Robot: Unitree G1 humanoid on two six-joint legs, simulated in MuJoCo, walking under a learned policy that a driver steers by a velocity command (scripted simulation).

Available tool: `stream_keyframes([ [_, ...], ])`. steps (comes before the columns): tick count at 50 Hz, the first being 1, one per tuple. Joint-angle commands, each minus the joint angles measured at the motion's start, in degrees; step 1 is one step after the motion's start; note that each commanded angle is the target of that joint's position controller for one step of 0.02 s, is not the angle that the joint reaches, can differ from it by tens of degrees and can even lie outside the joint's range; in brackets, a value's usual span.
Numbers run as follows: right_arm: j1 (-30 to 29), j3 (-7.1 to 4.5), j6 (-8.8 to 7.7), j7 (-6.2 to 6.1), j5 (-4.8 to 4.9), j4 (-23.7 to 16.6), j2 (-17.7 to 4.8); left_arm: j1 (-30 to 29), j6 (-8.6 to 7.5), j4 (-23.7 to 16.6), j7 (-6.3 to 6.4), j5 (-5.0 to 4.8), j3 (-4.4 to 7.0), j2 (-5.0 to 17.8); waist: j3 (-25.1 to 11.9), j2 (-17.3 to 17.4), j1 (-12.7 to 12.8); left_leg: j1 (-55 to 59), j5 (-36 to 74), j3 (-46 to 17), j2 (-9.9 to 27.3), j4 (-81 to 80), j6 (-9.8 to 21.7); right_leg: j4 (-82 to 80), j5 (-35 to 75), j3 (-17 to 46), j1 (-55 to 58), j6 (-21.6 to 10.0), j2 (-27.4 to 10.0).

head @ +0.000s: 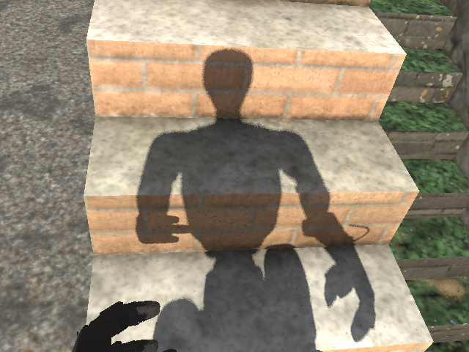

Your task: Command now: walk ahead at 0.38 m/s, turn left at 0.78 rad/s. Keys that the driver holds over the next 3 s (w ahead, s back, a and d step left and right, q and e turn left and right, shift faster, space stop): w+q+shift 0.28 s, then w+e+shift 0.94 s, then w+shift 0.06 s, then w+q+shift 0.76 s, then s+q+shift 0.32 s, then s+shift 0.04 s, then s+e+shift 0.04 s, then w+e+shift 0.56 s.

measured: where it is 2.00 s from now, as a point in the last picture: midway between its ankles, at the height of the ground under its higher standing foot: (298, 215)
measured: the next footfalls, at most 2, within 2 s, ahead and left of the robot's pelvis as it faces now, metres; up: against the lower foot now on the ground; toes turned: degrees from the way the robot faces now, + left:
right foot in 0.62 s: +0.25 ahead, -0.10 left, +0.19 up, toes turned +17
left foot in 0.92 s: +0.30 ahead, +0.17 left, +0.37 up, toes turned +3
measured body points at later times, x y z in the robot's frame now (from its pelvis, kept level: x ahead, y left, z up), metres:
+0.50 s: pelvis +0.05 -0.01 +0.03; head +0.05 +0.03 +0.48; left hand +0.26 +0.23 -0.03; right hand +0.16 -0.23 -0.07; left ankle -0.05 +0.10 -0.70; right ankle +0.07 -0.12 -0.35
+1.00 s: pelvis +0.28 +0.01 +0.22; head +0.28 -0.03 +0.67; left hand +0.36 +0.29 +0.13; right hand +0.50 -0.16 +0.14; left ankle +0.25 +0.18 -0.39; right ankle +0.21 -0.10 -0.51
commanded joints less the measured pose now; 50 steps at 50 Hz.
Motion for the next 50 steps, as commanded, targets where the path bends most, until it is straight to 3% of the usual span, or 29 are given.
stream_keyframes([
  [1,-5.38,1.49,-4.95,2.31,1.13,-5.18,-6.79,-0.20,-2.82,0.35,-5.58,3.48,1.76,6.71,10.41,9.82,-0.04,-1.27,3.04,-42.08,18.86,-25.42,9.73,27.47,17.71,8.29,-28.22,1.33,2.78],
  [2,-5.01,1.76,-5.36,-1.27,2.93,-3.45,-9.40,-0.98,-5.94,1.55,-5.82,6.28,1.32,5.42,4.54,1.20,2.36,3.70,-2.30,-33.63,14.62,-23.28,1.00,21.11,27.03,2.74,-21.29,0.77,0.51],
  [3,-7.48,1.72,-4.11,-3.87,2.80,-3.25,-11.45,-0.17,-7.38,2.35,-6.85,7.32,1.24,5.60,2.91,2.04,3.76,-0.18,-6.07,-31.99,12.05,-25.59,-0.31,14.35,30.34,0.91,-15.70,0.06,-0.27],
  [5,-4.69,2.91,-4.13,-6.34,1.44,-3.11,-8.77,-1.76,-7.86,4.93,-7.15,6.82,1.34,6.99,2.94,14.02,0.13,0.64,-1.52,-28.43,9.46,-26.51,3.87,12.83,24.74,-3.17,-14.65,0.51,1.17],
  [6,-1.26,3.39,-4.54,-6.91,1.25,-2.37,-7.22,-3.71,-7.70,5.29,-6.70,6.25,1.60,7.53,2.09,13.10,-1.14,2.85,0.74,-27.57,8.89,-26.18,4.39,9.73,23.29,-3.90,-13.81,1.02,0.92],
  [7,2.70,-0.98,-5.83,-11.03,5.40,3.67,-4.40,-4.89,-5.80,4.90,-4.62,7.55,0.83,0.40,4.11,9.27,-0.53,6.10,-4.47,-21.09,1.38,-26.36,-2.01,-7.36,30.89,-8.89,-1.99,-1.47,2.02],
  [8,4.52,-1.04,-7.43,-12.78,5.69,3.82,-4.59,-9.65,-3.93,3.64,-2.63,4.46,0.69,-2.26,6.30,1.43,-2.02,3.43,-1.36,-25.40,4.67,-26.95,-3.89,-15.73,40.78,-7.78,1.60,1.55,2.57],
  [9,3.35,-1.66,-7.63,-13.53,5.33,4.31,-5.40,-7.14,-3.67,4.56,-2.06,4.02,0.96,-0.76,4.46,5.18,-1.01,6.37,0.11,-26.84,4.80,-28.21,-4.02,-19.37,42.18,-7.32,4.18,2.17,3.53],
  [10,2.30,-1.74,-7.56,-13.64,4.89,4.47,-4.68,-5.45,-3.40,4.88,-1.74,4.22,1.44,0.29,1.85,13.05,-0.15,11.12,2.38,-28.42,4.27,-26.65,-2.96,-13.03,38.49,-6.21,2.51,1.72,5.49],
  [12,1.97,-2.15,-7.92,-13.07,5.17,3.54,-2.88,-3.91,-4.49,4.45,-1.09,4.41,2.28,3.74,0.58,15.93,0.34,18.75,6.56,-30.42,5.52,-25.64,-0.32,-11.31,35.69,-2.05,-1.58,1.20,5.64],
  [18,6.19,-1.98,-9.25,-12.91,4.31,6.22,2.37,-9.06,-6.50,1.60,-0.77,3.76,1.07,-0.56,2.13,12.15,-1.18,23.16,26.61,-29.69,8.76,-22.64,7.83,4.52,27.20,-4.29,-9.63,-1.39,5.88],
  [24,13.94,-2.55,-10.70,-13.26,3.16,9.08,1.50,-19.89,-7.43,-5.37,-1.34,4.14,1.14,-2.48,5.31,7.79,-3.13,26.00,32.43,-26.77,14.60,-24.52,9.48,23.54,13.28,-1.37,-22.57,-6.74,4.54],
  [25,4.77,-2.21,-9.47,-10.75,1.93,1.21,1.50,-10.41,-7.22,-0.35,0.50,1.24,4.44,6.39,7.09,15.92,-3.16,25.81,35.26,-22.49,12.71,-26.86,12.16,14.15,-0.13,0.69,-18.64,-6.55,6.69],
  [26,2.43,-2.38,-8.18,-9.87,2.43,0.50,2.11,-11.18,-6.67,-1.82,1.39,1.81,5.43,8.63,10.59,14.24,-1.81,17.57,36.10,-17.95,11.20,-30.71,10.37,1.99,-2.31,1.03,-10.22,-7.59,4.16],
  [27,0.59,-0.88,-6.95,-8.39,1.52,-0.91,4.70,-10.31,-5.98,-2.58,1.31,3.18,4.69,7.41,10.70,8.46,-0.82,7.75,34.01,-12.32,8.33,-34.52,9.41,-13.15,-0.18,-2.53,3.05,-7.64,2.64],
  [28,-1.86,-1.24,-5.92,-8.31,2.95,-1.22,1.80,-9.16,-4.90,-3.73,0.79,3.78,3.34,4.32,8.29,7.42,1.81,-8.28,40.88,-7.99,7.74,-44.48,8.17,-38.10,-4.24,-10.17,30.91,-10.34,0.88],
  [29,1.19,-2.16,-6.03,-8.87,4.23,0.20,-1.55,-2.84,-2.98,-0.28,0.88,3.06,4.69,3.13,2.69,7.33,3.47,-12.55,60.09,-7.41,8.86,-43.12,8.75,-38.65,-1.37,-14.23,50.33,-9.80,3.81],
  [30,-1.49,-1.74,-6.35,-8.56,4.41,-0.14,-3.21,13.98,-2.12,6.38,1.18,1.77,7.74,4.74,-7.28,8.34,12.19,-8.07,92.25,-0.66,9.25,-29.92,7.67,-37.92,6.54,-15.67,65.29,-8.09,6.71],
  [31,-3.58,-1.86,-6.30,-7.56,5.40,-0.77,-5.51,24.79,-2.11,9.04,1.89,2.54,10.23,8.70,-13.36,8.01,17.19,-7.82,85.82,-1.17,8.04,-12.56,4.68,-51.01,8.66,-2.63,73.62,-6.03,7.80],
  [32,-8.90,-2.22,-6.10,-5.41,5.48,-6.32,-0.77,23.53,-0.62,9.48,3.34,4.35,13.29,20.52,-13.99,-19.84,14.90,-19.19,31.34,6.80,-3.12,10.77,-3.33,-86.85,-9.25,50.49,68.93,-9.75,-11.99],
  [33,-3.43,-3.34,-6.41,-3.84,0.99,-4.43,-2.64,18.04,1.46,9.76,3.91,2.90,13.01,19.69,-16.93,-15.22,9.60,-15.26,36.27,-1.16,-2.33,36.72,-4.73,-104.15,-34.03,84.40,56.86,-9.62,-12.54],
  [34,-4.33,-2.61,-6.34,-3.08,-1.48,-5.45,-0.26,6.41,1.41,9.26,3.34,2.07,11.53,16.40,-5.41,-11.16,4.08,-21.53,41.02,-3.02,-2.58,51.87,-5.11,-104.65,-50.68,80.53,42.93,-11.14,-8.82],
  [36,-9.23,0.36,-6.47,-2.77,-2.04,-6.47,6.36,3.59,-1.89,14.47,2.88,1.99,9.96,12.24,7.84,-0.71,0.86,-32.02,41.59,-0.63,-2.73,62.17,-5.33,-88.69,-29.43,53.83,31.41,-13.30,-4.41],
  [41,-7.84,3.61,-3.94,-6.55,-3.29,-5.62,9.99,5.70,-9.14,19.59,1.34,3.13,8.58,9.11,7.72,1.67,-3.18,-36.18,36.24,0.74,-0.59,58.27,-5.59,-79.47,2.21,22.71,35.67,-11.93,2.60],
  [45,-14.46,2.96,-2.71,-8.41,-2.87,-10.52,8.22,13.06,-10.15,18.08,2.16,5.35,9.58,13.00,7.00,-3.85,1.35,-39.44,20.91,5.92,1.24,58.25,-6.58,-87.41,33.99,29.66,42.05,-14.78,-4.71],
  [46,-10.00,2.70,-4.61,-7.29,0.71,-6.90,3.72,0.26,-10.71,15.02,0.68,3.50,7.63,10.14,1.37,-15.21,-3.02,-28.09,14.70,7.76,3.41,48.08,-5.27,-92.05,12.10,19.82,33.06,-20.99,-0.83],
  [47,-17.33,2.80,-4.64,-8.05,0.96,-10.15,1.99,-1.38,-10.74,13.25,-0.38,2.99,7.99,11.44,5.11,-15.38,-0.03,-18.37,0.13,9.09,4.19,33.30,-5.07,-101.14,13.88,16.81,23.91,-21.89,-1.65],
  [49,-18.89,3.41,-7.71,-7.08,0.53,-9.56,2.12,7.35,-10.09,13.50,-0.04,4.47,8.72,12.26,6.90,1.41,2.89,-3.95,-12.18,8.05,4.39,-2.68,-2.87,-87.80,31.48,10.76,34.94,-18.29,3.18],
  [50,-14.77,3.15,-9.34,-6.21,1.61,-8.10,4.04,8.35,-10.02,14.16,0.30,5.03,10.05,15.65,2.77,6.17,0.73,2.13,11.61,18.33,0.99,-17.63,-3.55,-77.21,65.59,8.19,46.46,-15.49,5.53],
])
Over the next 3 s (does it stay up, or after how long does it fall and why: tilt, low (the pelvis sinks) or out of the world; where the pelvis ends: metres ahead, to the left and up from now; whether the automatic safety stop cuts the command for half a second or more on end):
stays up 0.55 -0.18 0.42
